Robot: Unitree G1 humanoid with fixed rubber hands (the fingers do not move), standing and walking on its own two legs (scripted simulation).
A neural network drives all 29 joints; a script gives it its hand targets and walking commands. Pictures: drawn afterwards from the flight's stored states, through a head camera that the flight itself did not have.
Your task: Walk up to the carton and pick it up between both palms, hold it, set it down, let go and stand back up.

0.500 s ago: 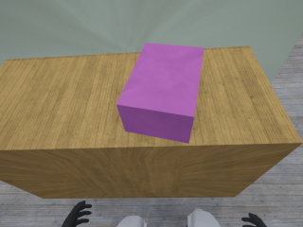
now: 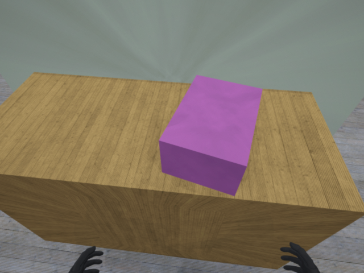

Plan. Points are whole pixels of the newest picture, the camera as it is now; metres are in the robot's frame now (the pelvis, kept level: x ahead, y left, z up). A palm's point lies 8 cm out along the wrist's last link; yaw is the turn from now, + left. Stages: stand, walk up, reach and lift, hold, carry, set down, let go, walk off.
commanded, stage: walk up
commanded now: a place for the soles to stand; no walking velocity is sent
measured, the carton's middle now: (213, 129) +0.50 -0.06 +0.00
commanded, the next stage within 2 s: reach and lift in 1.18 s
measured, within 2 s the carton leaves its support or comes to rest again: neither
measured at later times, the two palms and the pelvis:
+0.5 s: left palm out of the picture +0.06 +0.27 -0.10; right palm out of the picture +0.12 -0.25 -0.09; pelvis +0.00 -0.01 +0.00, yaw +4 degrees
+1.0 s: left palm out of the picture +0.08 +0.26 -0.10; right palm (310, 271) +0.15 -0.26 -0.09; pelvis +0.01 -0.02 +0.00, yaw +6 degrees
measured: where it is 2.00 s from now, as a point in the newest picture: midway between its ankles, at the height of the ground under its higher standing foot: outside the picture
